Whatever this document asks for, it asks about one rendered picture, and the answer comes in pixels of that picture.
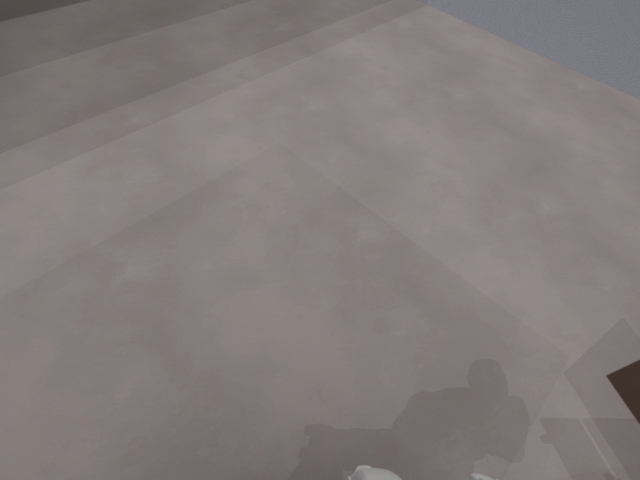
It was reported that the cupboard door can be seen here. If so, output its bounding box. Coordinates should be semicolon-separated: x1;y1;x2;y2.
606;360;640;424

